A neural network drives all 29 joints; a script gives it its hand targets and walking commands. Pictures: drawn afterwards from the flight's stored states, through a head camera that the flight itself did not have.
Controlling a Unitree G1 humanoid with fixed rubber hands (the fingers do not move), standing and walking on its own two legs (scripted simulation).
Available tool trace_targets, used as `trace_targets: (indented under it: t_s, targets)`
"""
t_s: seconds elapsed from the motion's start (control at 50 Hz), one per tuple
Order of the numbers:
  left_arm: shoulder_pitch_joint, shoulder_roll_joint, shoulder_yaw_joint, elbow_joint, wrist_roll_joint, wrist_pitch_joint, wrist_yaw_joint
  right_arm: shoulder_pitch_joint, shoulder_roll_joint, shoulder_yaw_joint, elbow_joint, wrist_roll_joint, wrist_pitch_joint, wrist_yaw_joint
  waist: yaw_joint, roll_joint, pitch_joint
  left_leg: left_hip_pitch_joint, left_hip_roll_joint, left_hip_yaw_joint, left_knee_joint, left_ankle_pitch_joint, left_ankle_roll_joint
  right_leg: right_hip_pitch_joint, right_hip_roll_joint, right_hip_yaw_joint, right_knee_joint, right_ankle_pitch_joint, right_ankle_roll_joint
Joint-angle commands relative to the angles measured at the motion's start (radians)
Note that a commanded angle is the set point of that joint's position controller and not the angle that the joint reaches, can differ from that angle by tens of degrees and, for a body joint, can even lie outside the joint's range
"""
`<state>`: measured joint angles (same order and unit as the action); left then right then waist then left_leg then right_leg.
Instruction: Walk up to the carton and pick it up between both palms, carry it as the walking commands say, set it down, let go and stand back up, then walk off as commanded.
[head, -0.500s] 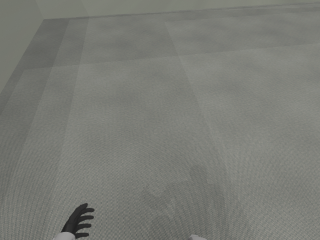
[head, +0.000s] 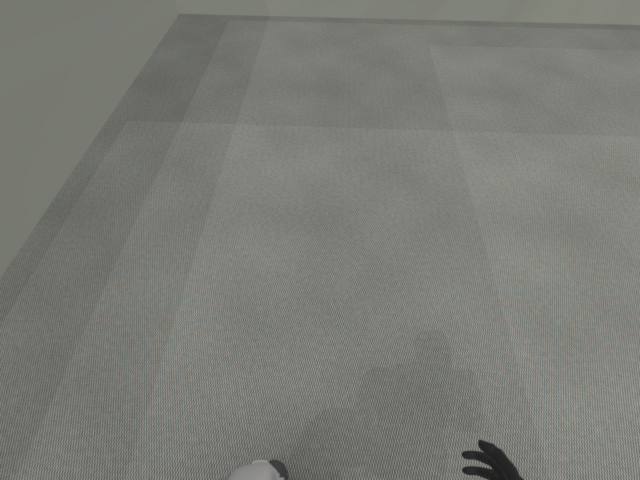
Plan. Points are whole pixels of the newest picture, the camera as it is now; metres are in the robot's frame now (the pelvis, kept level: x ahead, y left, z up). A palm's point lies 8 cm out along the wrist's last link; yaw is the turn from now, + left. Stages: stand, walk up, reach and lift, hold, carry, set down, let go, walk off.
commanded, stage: walk off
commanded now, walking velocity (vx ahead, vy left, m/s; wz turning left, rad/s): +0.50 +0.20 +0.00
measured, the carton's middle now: out of the picture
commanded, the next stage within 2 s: stand in 0.62 s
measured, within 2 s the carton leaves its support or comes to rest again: neither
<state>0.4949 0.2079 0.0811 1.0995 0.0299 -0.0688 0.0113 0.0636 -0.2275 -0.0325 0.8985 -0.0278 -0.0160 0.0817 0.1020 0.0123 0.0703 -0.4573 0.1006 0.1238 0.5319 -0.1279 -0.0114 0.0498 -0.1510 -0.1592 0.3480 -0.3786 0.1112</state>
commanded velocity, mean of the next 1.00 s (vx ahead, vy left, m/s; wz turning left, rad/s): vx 0.30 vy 0.12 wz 0.00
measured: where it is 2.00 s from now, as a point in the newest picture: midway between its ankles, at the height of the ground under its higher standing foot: (300, 370)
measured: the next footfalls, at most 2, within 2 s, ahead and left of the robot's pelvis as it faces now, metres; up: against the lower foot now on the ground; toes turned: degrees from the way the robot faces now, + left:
left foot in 0.02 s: +0.17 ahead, +0.15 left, +0.00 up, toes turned +9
right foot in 0.50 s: +0.43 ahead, -0.03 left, +0.00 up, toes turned -11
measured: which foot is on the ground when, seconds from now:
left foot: up 0.00-0.00, down 0.02-0.52, up 0.54-0.90, down 0.92-1.00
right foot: down 0.00-0.02, up 0.04-0.48, down 0.50-0.94, up 0.96-1.00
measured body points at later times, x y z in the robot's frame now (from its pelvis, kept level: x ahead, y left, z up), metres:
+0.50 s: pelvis +0.27 +0.07 -0.01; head +0.29 +0.04 +0.44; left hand +0.48 +0.28 -0.11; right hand +0.15 -0.14 -0.16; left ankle +0.13 +0.14 -0.73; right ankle +0.38 -0.02 -0.73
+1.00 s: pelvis +0.48 +0.14 +0.00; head +0.51 +0.15 +0.45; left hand +0.43 +0.37 -0.16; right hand +0.59 -0.09 -0.14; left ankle +0.57 +0.24 -0.73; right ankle +0.39 -0.01 -0.70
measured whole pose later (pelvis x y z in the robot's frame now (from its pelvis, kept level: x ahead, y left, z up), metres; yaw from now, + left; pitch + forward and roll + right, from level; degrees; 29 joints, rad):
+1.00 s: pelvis +0.48 +0.14 +0.00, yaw +0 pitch -1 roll +0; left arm 0.37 0.18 0.04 1.08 0.01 -0.04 0.02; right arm 0.12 -0.17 -0.03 1.01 -0.02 -0.05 0.00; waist 0.06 -0.02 0.08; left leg -0.37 0.05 0.12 0.53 -0.15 0.04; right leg -0.19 -0.11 -0.09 0.78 -0.57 0.05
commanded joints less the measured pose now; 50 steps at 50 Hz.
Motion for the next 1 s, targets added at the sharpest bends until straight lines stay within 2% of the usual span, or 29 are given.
trace_targets:
  t_s: [0.0, 0.02, 0.04, 0.06, 0.1, 0.14, 0.18, 0.26, 0.36, 0.42, 0.46, 0.48, 0.5, 0.52, 0.54, 0.56, 0.58, 0.6, 0.62, 0.68, 0.74, 0.82, 0.86, 0.88, 0.9, 0.92, 0.94, 0.96, 0.98]
  targets:
    - [-0.068, 0.168, 0.032, -0.071, -0.002, 0.0, 0.004, 0.326, -0.138, -0.048, 0.068, -0.009, -0.02, -0.026, -0.202, -0.04, -0.122, 0.48, -0.059, 0.043, -0.073, -0.085, 0.054, -0.213, -0.106, -0.003, 0.298, 0.55, -0.134]
    - [-0.003, 0.057, 0.003, -0.102, -0.008, 0.004, -0.007, 0.491, -0.24, -0.075, 0.102, -0.024, -0.033, -0.039, -0.243, 0.184, -0.281, 0.746, 0.178, -0.215, -0.09, -0.21, 0.112, -0.441, -0.029, -0.011, 0.641, 0.179, -0.106]
    - [-0.034, 0.046, 0.003, -0.139, -0.014, 0.009, -0.011, 0.514, -0.332, -0.097, 0.115, -0.001, -0.026, -0.055, -0.261, 0.363, -0.34, 0.792, 0.325, -0.562, -0.293, -0.341, 0.207, -0.686, 0.113, 0.044, 0.877, -0.251, -0.096]
    - [-0.146, 0.108, 0.017, -0.159, -0.006, 0.015, -0.006, 0.422, -0.272, -0.082, 0.104, 0.008, -0.022, -0.067, -0.245, 0.227, -0.222, 0.68, 0.308, -0.516, -0.316, -0.394, 0.2, -0.76, 0.048, 0.147, 0.998, -0.216, -0.126]
    - [-0.22, 0.085, 0.014, -0.167, 0.0, 0.0, -0.019, 0.271, -0.154, -0.054, 0.082, 0.0, -0.036, -0.075, -0.155, 0.059, -0.078, 0.452, 0.224, -0.351, -0.296, -0.225, 0.143, -0.723, -0.034, 0.175, 0.92, -0.009, -0.152]
    - [-0.151, 0.062, 0.012, -0.137, 0.021, 0.018, -0.026, 0.221, -0.083, -0.032, 0.075, 0.0, -0.047, -0.079, -0.095, 0.064, -0.063, 0.321, 0.176, -0.256, -0.317, -0.075, 0.132, -0.613, -0.043, 0.153, 0.857, 0.044, -0.142]
    - [-0.153, 0.041, 0.008, -0.137, 0.02, 0.04, -0.026, 0.236, -0.061, -0.02, 0.087, 0.004, -0.061, -0.081, -0.079, 0.074, -0.056, 0.278, 0.166, -0.222, -0.356, -0.028, 0.164, -0.605, -0.044, 0.128, 0.832, 0.081, -0.128]
    - [-0.35, 0.05, -0.001, -0.202, 0.006, 0.061, -0.029, 0.302, -0.053, -0.006, 0.121, 0.005, -0.066, -0.076, -0.109, 0.06, 0.035, 0.313, 0.141, -0.179, -0.432, -0.047, 0.195, -0.703, -0.053, 0.097, 0.611, 0.172, -0.098]
    - [-0.509, 0.048, -0.017, -0.257, -0.014, 0.053, -0.026, 0.414, -0.079, -0.004, 0.163, -0.001, -0.059, -0.068, -0.144, 0.052, 0.042, 0.401, 0.107, -0.09, -0.378, 0.208, 0.188, -0.607, 0.028, 0.025, 0.375, 0.21, -0.114]
    - [-0.528, 0.046, -0.02, -0.268, -0.014, 0.041, -0.016, 0.45, -0.075, -0.003, 0.187, -0.003, -0.053, -0.071, -0.142, 0.052, 0.049, 0.472, 0.115, -0.079, -0.3, 0.357, 0.187, -0.572, 0.056, 0.006, 0.319, 0.167, -0.139]
    - [-0.421, 0.055, -0.012, -0.237, -0.011, 0.03, -0.005, 0.443, -0.098, -0.009, 0.199, -0.001, -0.05, -0.077, -0.079, 0.042, 0.001, 0.482, 0.106, -0.051, -0.141, 0.602, 0.168, -0.413, 0.108, -0.018, 0.255, 0.141, -0.163]
    - [-0.269, 0.077, 0.0, -0.189, -0.003, 0.019, 0.004, 0.424, -0.112, -0.013, 0.197, 0.01, -0.051, -0.081, -0.004, 0.004, -0.078, 0.407, 0.076, -0.007, 0.034, 0.616, 0.14, -0.187, 0.131, -0.029, 0.179, 0.202, -0.18]
    - [-0.064, 0.159, 0.028, -0.145, 0.022, 0.006, 0.018, 0.388, -0.119, -0.015, 0.174, 0.024, -0.056, -0.086, 0.09, -0.062, -0.183, 0.19, 0.037, 0.025, 0.287, 0.395, 0.099, 0.096, -0.049, 0.18, 0.121, 0.131, -0.224]
    - [0.041, 0.308, 0.058, -0.125, 0.024, 0.011, 0.027, 0.427, -0.05, -0.013, 0.133, 0.033, -0.059, -0.081, 0.085, -0.305, -0.254, -0.124, -0.125, 0.007, 0.597, -0.312, 0.047, 0.279, -0.39, 0.713, -0.053, 0.019, -0.325]
    - [-0.016, 0.293, 0.06, -0.118, -0.007, 0.026, 0.022, 0.397, -0.113, -0.037, 0.131, 0.009, -0.052, -0.08, 0.042, -0.174, -0.219, -0.144, -0.086, -0.165, 0.733, -0.342, 0.048, 0.168, -0.379, 0.821, -0.129, -0.013, -0.343]
    - [-0.142, 0.219, 0.04, -0.14, -0.006, 0.025, 0.016, 0.356, -0.092, -0.038, 0.12, 0.011, -0.047, -0.074, -0.018, -0.109, -0.103, -0.18, -0.045, -0.176, 0.768, -0.261, 0.039, 0.042, -0.354, 0.677, -0.124, -0.032, -0.329]
    - [-0.2, 0.146, 0.02, -0.144, -0.005, 0.015, 0.008, 0.312, -0.057, -0.033, 0.114, 0.007, -0.048, -0.068, -0.04, -0.038, -0.04, -0.17, -0.014, -0.171, 0.745, -0.184, 0.035, -0.064, -0.305, 0.553, -0.136, 0.03, -0.309]
    - [-0.227, 0.103, 0.006, -0.136, -0.004, 0.002, 0.007, 0.305, -0.026, -0.034, 0.112, 0.002, -0.043, -0.066, -0.072, -0.053, -0.012, -0.142, 0.012, -0.161, 0.708, -0.128, 0.025, -0.131, -0.247, 0.441, -0.148, 0.106, -0.273]
    - [-0.241, 0.057, -0.009, -0.123, -0.003, -0.009, 0.007, 0.338, -0.005, -0.033, 0.125, -0.002, -0.032, -0.064, -0.097, -0.086, 0.001, -0.089, 0.021, -0.153, 0.668, -0.108, 0.009, -0.187, -0.205, 0.334, -0.147, 0.276, -0.245]
    - [-0.172, 0.058, -0.025, -0.078, -0.002, -0.041, -0.003, 0.345, 0.036, -0.028, 0.133, 0.003, -0.001, -0.064, -0.123, -0.122, -0.008, 0.004, -0.002, -0.099, 0.525, -0.112, -0.017, -0.257, -0.146, 0.122, -0.088, 0.746, -0.203]
    - [-0.166, 0.089, -0.025, -0.068, 0.001, -0.046, -0.01, 0.23, 0.047, -0.01, 0.102, 0.007, 0.007, -0.054, -0.109, -0.191, 0.003, 0.054, -0.026, -0.026, 0.245, -0.011, -0.035, -0.268, -0.071, 0.019, -0.087, 0.807, -0.177]
    - [-0.092, 0.117, -0.021, -0.048, -0.008, -0.029, -0.009, 0.125, 0.015, -0.006, 0.075, 0.013, 0.003, -0.059, -0.065, -0.195, -0.03, 0.127, -0.042, -0.005, 0.063, 0.08, -0.047, -0.224, -0.104, 0.043, -0.062, 0.682, -0.182]
    - [-0.121, 0.132, -0.012, -0.05, -0.008, -0.02, -0.005, 0.15, -0.013, -0.013, 0.082, 0.01, -0.004, -0.068, -0.094, -0.188, -0.035, 0.196, -0.032, -0.032, -0.011, 0.092, -0.029, -0.235, -0.119, 0.06, -0.016, 0.57, -0.165]
    - [-0.136, 0.122, -0.011, -0.055, -0.01, -0.013, -0.002, 0.198, -0.03, -0.017, 0.103, 0.006, -0.015, -0.073, -0.114, -0.145, -0.047, 0.276, -0.038, -0.023, -0.081, 0.136, -0.021, -0.248, -0.096, 0.053, 0.048, 0.487, -0.146]
    - [-0.1, 0.085, -0.017, -0.053, -0.009, -0.007, -0.001, 0.268, -0.075, -0.027, 0.129, -0.007, -0.034, -0.08, -0.129, -0.053, -0.075, 0.387, -0.003, -0.046, -0.13, 0.234, -0.016, -0.284, -0.055, 0.038, 0.158, 0.398, -0.125]
    - [-0.066, 0.031, -0.03, -0.064, -0.008, -0.003, 0.001, 0.36, -0.142, -0.041, 0.144, -0.02, -0.056, -0.089, -0.158, 0.088, -0.153, 0.525, 0.162, -0.168, -0.08, 0.653, -0.006, -0.373, -0.016, 0.019, 0.306, 0.12, -0.087]
    - [0.08, -0.055, -0.046, -0.042, -0.038, 0.02, 0.01, 0.379, -0.181, -0.042, 0.155, -0.006, -0.053, -0.095, -0.126, 0.295, -0.281, 0.614, 0.326, -0.337, -0.101, 0.812, 0.141, -0.421, 0.068, 0.047, 0.507, -0.299, -0.066]
    - [0.05, 0.01, -0.036, -0.026, -0.027, 0.049, 0.017, 0.368, -0.158, -0.046, 0.156, 0.022, -0.038, -0.097, -0.152, 0.221, -0.289, 0.538, 0.333, -0.371, -0.175, 0.543, 0.2, -0.412, 0.07, 0.097, 0.625, -0.336, -0.065]
    - [-0.033, 0.026, -0.029, -0.041, -0.02, 0.063, 0.015, 0.296, -0.125, -0.033, 0.143, 0.02, -0.03, -0.101, -0.137, 0.173, -0.196, 0.433, 0.287, -0.347, -0.223, 0.36, 0.195, -0.446, 0.06, 0.114, 0.672, -0.291, -0.068]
